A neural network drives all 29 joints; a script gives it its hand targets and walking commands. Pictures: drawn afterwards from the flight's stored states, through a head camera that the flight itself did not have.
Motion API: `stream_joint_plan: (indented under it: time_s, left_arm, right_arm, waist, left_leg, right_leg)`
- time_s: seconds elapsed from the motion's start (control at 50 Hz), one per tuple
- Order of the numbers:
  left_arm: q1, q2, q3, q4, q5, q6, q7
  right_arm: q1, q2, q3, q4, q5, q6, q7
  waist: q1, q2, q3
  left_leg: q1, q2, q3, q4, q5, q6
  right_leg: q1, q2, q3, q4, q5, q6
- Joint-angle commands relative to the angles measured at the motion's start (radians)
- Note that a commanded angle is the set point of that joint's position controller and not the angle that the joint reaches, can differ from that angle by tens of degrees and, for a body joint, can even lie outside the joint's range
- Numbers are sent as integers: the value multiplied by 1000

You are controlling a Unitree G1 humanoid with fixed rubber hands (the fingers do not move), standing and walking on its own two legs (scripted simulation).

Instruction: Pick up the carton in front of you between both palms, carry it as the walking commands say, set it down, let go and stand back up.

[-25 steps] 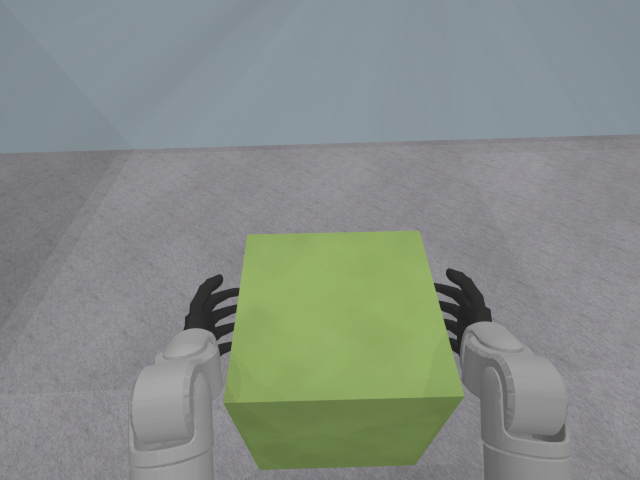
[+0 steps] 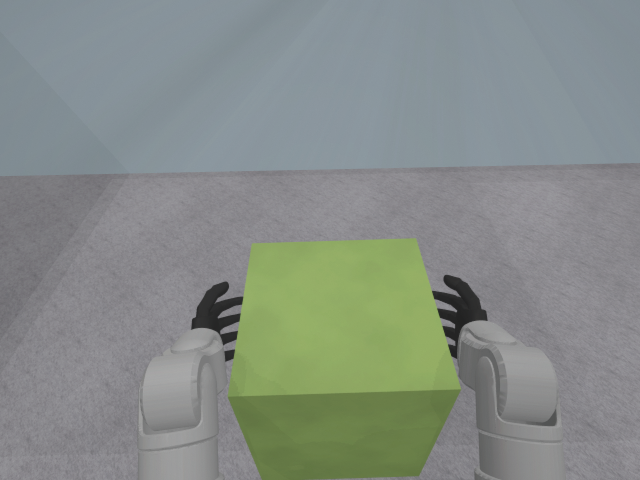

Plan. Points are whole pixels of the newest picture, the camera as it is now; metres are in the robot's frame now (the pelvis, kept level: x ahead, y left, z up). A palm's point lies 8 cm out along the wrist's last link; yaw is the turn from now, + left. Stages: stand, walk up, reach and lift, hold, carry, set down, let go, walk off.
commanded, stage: carry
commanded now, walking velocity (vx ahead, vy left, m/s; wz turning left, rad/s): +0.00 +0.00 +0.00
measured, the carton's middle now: (337, 362) +0.28 +0.00 +0.02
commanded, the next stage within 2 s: hold in 1.66 s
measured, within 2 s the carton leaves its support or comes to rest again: neither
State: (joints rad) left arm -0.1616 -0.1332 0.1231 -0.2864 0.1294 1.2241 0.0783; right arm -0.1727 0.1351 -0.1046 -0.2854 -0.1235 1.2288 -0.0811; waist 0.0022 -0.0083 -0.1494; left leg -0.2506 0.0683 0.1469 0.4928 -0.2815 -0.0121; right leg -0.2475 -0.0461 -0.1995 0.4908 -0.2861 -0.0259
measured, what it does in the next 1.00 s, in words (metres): stands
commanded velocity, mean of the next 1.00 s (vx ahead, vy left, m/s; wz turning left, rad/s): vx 0.00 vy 0.00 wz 0.00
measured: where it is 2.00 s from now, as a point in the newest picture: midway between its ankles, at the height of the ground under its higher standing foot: outside the picture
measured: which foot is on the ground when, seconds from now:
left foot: down 0.00-1.00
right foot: down 0.00-1.00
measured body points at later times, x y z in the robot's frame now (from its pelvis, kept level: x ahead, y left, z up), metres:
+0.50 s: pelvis +0.01 +0.01 +0.00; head -0.02 +0.01 +0.44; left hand +0.28 +0.16 +0.08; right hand +0.28 -0.14 +0.08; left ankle -0.02 +0.12 -0.74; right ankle -0.02 -0.09 -0.74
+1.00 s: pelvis -0.02 +0.01 +0.00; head -0.05 +0.01 +0.45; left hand +0.26 +0.16 +0.04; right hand +0.25 -0.14 +0.04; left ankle -0.02 +0.12 -0.74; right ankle -0.02 -0.09 -0.74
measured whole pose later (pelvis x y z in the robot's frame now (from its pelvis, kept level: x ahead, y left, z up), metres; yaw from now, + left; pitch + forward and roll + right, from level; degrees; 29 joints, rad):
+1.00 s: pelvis -0.02 +0.01 +0.00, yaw +0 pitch +2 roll +0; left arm -0.11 -0.13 0.11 -0.02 0.20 0.92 0.04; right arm -0.11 0.13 -0.10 -0.02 -0.20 0.92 -0.03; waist 0.00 0.00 -0.13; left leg -0.27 0.06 0.16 0.50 -0.26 0.01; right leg -0.27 -0.06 -0.19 0.50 -0.26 -0.02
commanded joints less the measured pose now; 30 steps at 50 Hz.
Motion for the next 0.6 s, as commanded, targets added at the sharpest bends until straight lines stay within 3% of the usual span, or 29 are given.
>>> stream_joint_plan:
  time_s: [0.0, 0.18, 0.44, 0.58]
  left_arm:
    - [-475, -876, -719, -49, -415, 7, -261]
    - [-487, -902, -723, -78, -425, -4, -256]
    - [-448, -898, -720, -63, -411, -2, -259]
    - [-429, -915, -734, -8, -384, -55, -269]
  right_arm:
    - [-417, 894, 679, -5, 391, -3, 255]
    - [-448, 915, 693, -52, 404, -13, 247]
    - [-418, 908, 697, -47, 395, -9, 251]
    - [-401, 925, 711, 1, 365, -59, 262]
  waist:
    - [1, 49, -204]
    - [-3, 22, -247]
    - [-3, 15, -192]
    - [-3, 12, -141]
  left_leg:
    - [90, 120, -82, 7, 612, 8]
    - [105, 111, -75, 43, 604, 19]
    - [74, 105, -85, -1, 411, 24]
    - [50, 101, -93, -43, 291, 28]
  right_leg:
    - [103, -126, 97, 24, 523, 29]
    - [117, -121, 95, 57, 516, 28]
    - [91, -130, 110, 8, 385, 20]
    - [63, -131, 118, -39, 279, 18]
